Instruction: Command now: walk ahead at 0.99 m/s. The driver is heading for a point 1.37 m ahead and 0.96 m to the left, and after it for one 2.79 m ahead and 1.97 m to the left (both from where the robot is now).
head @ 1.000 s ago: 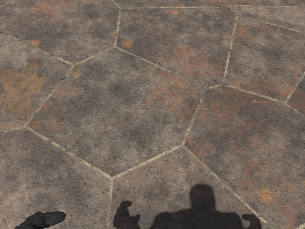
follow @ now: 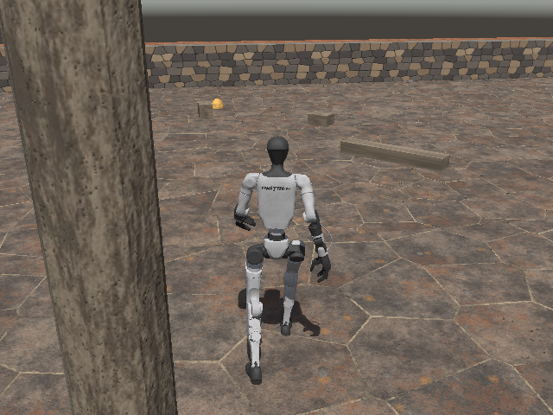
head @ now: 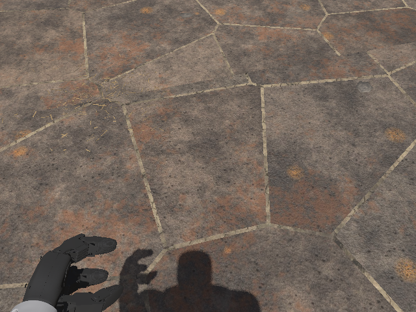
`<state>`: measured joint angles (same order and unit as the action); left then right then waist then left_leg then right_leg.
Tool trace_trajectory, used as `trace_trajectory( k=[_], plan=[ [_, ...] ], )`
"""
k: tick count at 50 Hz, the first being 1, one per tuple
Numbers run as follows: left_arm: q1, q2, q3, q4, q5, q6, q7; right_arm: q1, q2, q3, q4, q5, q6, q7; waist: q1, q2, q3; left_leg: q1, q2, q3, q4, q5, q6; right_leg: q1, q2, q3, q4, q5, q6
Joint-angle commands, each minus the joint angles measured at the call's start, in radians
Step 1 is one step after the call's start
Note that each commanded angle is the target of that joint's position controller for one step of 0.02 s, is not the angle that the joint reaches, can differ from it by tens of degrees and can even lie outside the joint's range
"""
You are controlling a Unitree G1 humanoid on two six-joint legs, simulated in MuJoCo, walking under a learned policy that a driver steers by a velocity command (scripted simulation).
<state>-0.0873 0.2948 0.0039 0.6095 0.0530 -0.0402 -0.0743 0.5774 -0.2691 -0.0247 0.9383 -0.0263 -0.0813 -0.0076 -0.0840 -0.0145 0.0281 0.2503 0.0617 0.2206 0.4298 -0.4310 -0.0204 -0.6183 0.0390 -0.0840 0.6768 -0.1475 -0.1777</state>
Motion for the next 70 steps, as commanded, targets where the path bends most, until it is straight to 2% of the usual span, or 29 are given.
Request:
trace_trajectory(
  k=[1,2,4,7,12,18,21,22,23,24,25,26,30,39,41,43,44,45,46,48,52,59,62,65,66,67,68,69,70],
  plan=[
    [0.511,0.314,0.104,0.089,0.036,-0.002,0.055,-0.005,-0.054,-0.003,-0.16,0.047,-0.011,0.011,0.192,-0.233,-0.419,-0.865,-0.05,-0.179,1.092,-0.071,0.09,1.157,-0.462,0.68,-0.138,-0.203,-0.086],
    [0.523,0.286,0.11,0.068,0.011,-0.002,0.06,-0.129,-0.177,-0.028,-0.189,0.053,-0.015,0.0,0.272,-0.049,-0.494,-0.922,-0.066,-0.34,1.158,0.037,0.115,1.073,-0.465,0.809,-0.29,-0.234,-0.07],
    [0.427,0.175,0.084,0.131,0.0,-0.028,0.068,-0.194,-0.126,-0.02,-0.19,0.042,-0.008,0.009,0.155,0.018,-0.098,-0.962,0.029,-0.298,1.007,0.166,0.11,0.698,-0.382,0.534,-0.374,-0.143,-0.029],
    [0.378,0.073,0.056,0.152,-0.016,-0.065,0.065,-0.11,-0.063,-0.015,-0.119,0.009,0.052,0.039,0.055,-0.02,-0.006,-0.821,0.085,-0.306,0.897,0.203,0.093,0.439,-0.296,0.29,-0.486,-0.109,0.034],
    [0.397,0.025,0.045,0.205,-0.037,-0.107,0.052,-0.346,-0.02,-0.012,-0.186,0.022,0.071,0.062,0.054,-0.058,0.12,-0.947,0.064,-0.207,0.68,0.425,0.097,0.427,-0.166,-0.067,-0.58,0.32,0.138],
    [0.444,0.114,0.049,0.225,-0.044,-0.103,0.101,-0.435,-0.051,-0.001,-0.22,0.014,0.054,0.088,0.024,-0.053,0.051,-0.753,-0.082,-0.005,0.302,0.596,0.174,0.64,-0.192,-0.212,-0.469,1.045,0.186],
    [0.329,0.213,0.08,0.179,-0.022,-0.052,0.132,-0.038,-0.174,-0.05,-0.113,0.014,0.074,0.068,-0.196,-0.115,-0.146,-0.343,-0.166,-0.035,0.326,0.39,0.229,0.627,-0.253,-0.17,0.032,1.348,0.182],
    [0.262,0.22,0.086,0.163,-0.017,-0.034,0.125,0.163,-0.223,-0.081,-0.057,0.018,0.076,0.05,-0.295,-0.059,-0.196,-0.14,-0.14,-0.133,0.254,0.308,0.291,0.489,-0.226,-0.152,0.425,1.116,0.166],
    [0.191,0.117,0.065,0.155,-0.015,-0.037,0.096,0.095,-0.229,-0.101,-0.055,0.055,0.086,0.034,-0.255,0.177,-0.082,-0.096,-0.1,-0.25,0.155,0.289,0.321,0.229,0.008,-0.13,0.865,0.045,0.16],
    [0.336,-0.008,0.02,0.056,-0.006,-0.064,0.086,-0.053,-0.306,-0.102,-0.092,0.017,0.087,0.036,0.001,0.302,-0.101,0.021,0.032,-0.649,0.197,0.527,0.454,-0.137,0.056,0.023,1.11,-0.355,0.203],
    [0.358,0.024,0.006,-0.001,-0.018,-0.09,0.081,-0.091,-0.323,-0.112,-0.141,0.005,0.087,0.025,-0.014,0.244,-0.276,0.139,0.186,-1.037,-0.096,0.045,0.576,-0.277,0.037,0.196,1.111,-0.346,0.194],
    [0.299,0.089,0.01,0.012,-0.009,-0.108,0.077,-0.116,-0.223,-0.095,-0.148,-0.004,0.083,0.011,0.005,0.014,-0.118,-0.034,0.192,-1.083,-0.249,-0.15,0.498,-0.295,-0.03,0.211,0.964,-0.26,0.174],
    [0.242,0.07,-0.006,0.009,0.032,-0.036,0.074,-0.189,-0.174,-0.068,-0.137,0.016,0.023,0.005,0.129,-0.116,0.078,-0.555,0.027,-0.755,-0.26,0.118,0.39,-0.051,-0.147,0.177,0.616,-0.211,0.228],
    [-0.045,0.037,-0.03,-0.128,-0.026,-0.038,0.058,-0.111,-0.217,-0.1,-0.14,0.03,0.01,0.017,-0.028,0.07,0.012,-0.409,-0.066,-0.611,-0.157,0.709,0.25,0.156,-0.058,0.083,-0.1,0.223,0.217],
    [0.071,0.099,-0.003,-0.097,-0.028,-0.044,0.073,-0.154,-0.244,-0.107,-0.157,0.026,0.006,0.011,0.033,0.079,-0.07,-0.358,-0.061,-0.631,-0.009,0.9,0.204,0.341,-0.011,0.102,-0.162,0.139,0.199],
    [0.448,0.199,0.048,-0.008,-0.03,-0.052,0.102,-0.264,-0.28,-0.113,-0.187,0.017,-0.007,0.02,0.253,0.064,-0.258,-0.478,-0.104,-0.596,0.412,0.881,0.163,0.749,-0.06,0.135,-0.128,-0.017,0.172],
    [0.665,0.265,0.075,0.029,-0.001,-0.055,0.123,-0.281,-0.134,-0.075,-0.22,0.014,-0.019,0.017,0.304,-0.096,-0.385,-0.655,-0.16,-0.514,0.758,0.334,0.166,0.983,-0.3,0.373,-0.135,-0.383,0.152],
    [0.547,0.341,0.089,0.009,0.025,-0.046,0.113,-0.143,-0.031,-0.036,-0.292,0.069,-0.015,0.019,0.143,-0.432,-0.492,-0.927,-0.231,-0.396,0.987,-0.099,0.129,1.092,-0.557,0.992,-0.393,-0.58,0.046],
    [0.413,0.236,0.088,-0.016,0.013,-0.035,0.107,-0.204,-0.121,-0.037,-0.261,0.032,0.009,0.006,0.145,-0.252,-0.352,-1.047,-0.128,-0.36,1.052,0.029,0.142,0.954,-0.503,1.0,-0.431,-0.77,0.012],
    [0.368,0.102,0.055,0.009,0.004,-0.029,0.099,-0.328,-0.159,-0.049,-0.265,-0.001,0.031,0.028,0.146,-0.021,-0.133,-1.029,-0.048,-0.316,0.969,0.143,0.129,0.704,-0.396,0.61,-0.407,-0.447,0.044],
    [0.467,0.056,0.043,0.128,-0.028,-0.064,0.081,-0.409,-0.068,-0.021,-0.34,-0.01,0.082,0.07,0.09,-0.072,-0.009,-1.051,0.027,-0.306,0.917,0.167,0.12,0.551,-0.327,0.269,-0.458,-0.069,0.104],
    [0.491,0.117,0.051,0.182,-0.024,-0.09,0.077,-0.648,-0.082,0.003,-0.438,-0.004,0.091,0.109,0.087,-0.026,0.12,-0.961,-0.006,-0.127,0.493,0.45,0.147,0.497,-0.244,-0.131,-0.564,0.32,0.158],
    [0.555,0.175,0.063,0.2,-0.021,-0.076,0.092,-0.651,-0.083,0.003,-0.423,-0.001,0.083,0.11,0.072,-0.054,0.095,-0.832,-0.095,-0.013,0.381,0.366,0.206,0.63,-0.261,-0.207,-0.43,0.958,0.19],
    [0.509,0.256,0.084,0.178,-0.015,-0.027,0.11,-0.308,-0.165,-0.039,-0.319,-0.003,0.075,0.082,-0.118,-0.113,-0.092,-0.424,-0.186,-0.055,0.335,0.191,0.273,0.604,-0.326,-0.177,0.025,1.261,0.158],
    [0.463,0.248,0.082,0.156,-0.009,-0.017,0.102,-0.085,-0.212,-0.071,-0.236,-0.003,0.072,0.058,-0.206,-0.069,-0.178,-0.114,-0.177,-0.156,0.226,0.184,0.312,0.423,-0.297,-0.164,0.349,1.028,0.15],
    [0.451,0.147,0.064,0.135,-0.006,-0.019,0.083,-0.141,-0.282,-0.105,-0.224,0.029,0.087,0.028,-0.118,0.194,-0.179,0.066,-0.02,-0.407,0.173,0.094,0.329,0.123,-0.088,-0.158,0.762,-0.134,0.176],
    [0.504,0.121,0.044,0.006,-0.039,-0.04,0.078,-0.224,-0.359,-0.107,-0.294,-0.005,0.096,0.026,-0.016,0.261,-0.36,0.273,0.221,-0.961,-0.006,0.065,0.522,-0.194,-0.019,0.045,0.995,-0.319,0.209],
    [0.389,0.171,0.047,0.009,-0.031,-0.063,0.08,-0.186,-0.288,-0.1,-0.293,-0.002,0.097,0.003,-0.068,0.029,-0.291,0.172,0.223,-0.971,-0.122,0.041,0.494,-0.257,-0.07,0.13,0.919,-0.203,0.207],
    [0.399,0.155,0.04,0.017,-0.04,-0.071,0.081,-0.204,-0.25,-0.092,-0.249,0.005,0.082,-0.008,-0.006,-0.017,-0.121,-0.022,0.216,-0.889,-0.161,0.076,0.461,-0.229,-0.123,0.131,0.795,-0.17,0.196]
  ],
)
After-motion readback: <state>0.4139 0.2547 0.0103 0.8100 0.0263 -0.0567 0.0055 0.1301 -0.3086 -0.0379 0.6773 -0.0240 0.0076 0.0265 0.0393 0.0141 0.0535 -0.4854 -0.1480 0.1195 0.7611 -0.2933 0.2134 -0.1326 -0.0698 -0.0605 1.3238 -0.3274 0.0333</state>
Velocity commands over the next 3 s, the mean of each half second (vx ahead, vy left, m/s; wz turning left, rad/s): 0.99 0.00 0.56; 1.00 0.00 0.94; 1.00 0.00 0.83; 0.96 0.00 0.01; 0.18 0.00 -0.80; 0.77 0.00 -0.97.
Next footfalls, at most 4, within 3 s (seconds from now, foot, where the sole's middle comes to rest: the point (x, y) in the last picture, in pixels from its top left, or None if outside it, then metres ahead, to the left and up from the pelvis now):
0.44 left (172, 263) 0.60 0.10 -0.73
0.88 right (159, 153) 1.06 0.14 -0.73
1.34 left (47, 145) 1.14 0.58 -0.73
1.82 right None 1.45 0.94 -0.88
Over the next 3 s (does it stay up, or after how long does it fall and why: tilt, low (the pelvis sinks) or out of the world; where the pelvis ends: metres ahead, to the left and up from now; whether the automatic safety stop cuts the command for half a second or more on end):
stays up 1.62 1.34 -0.13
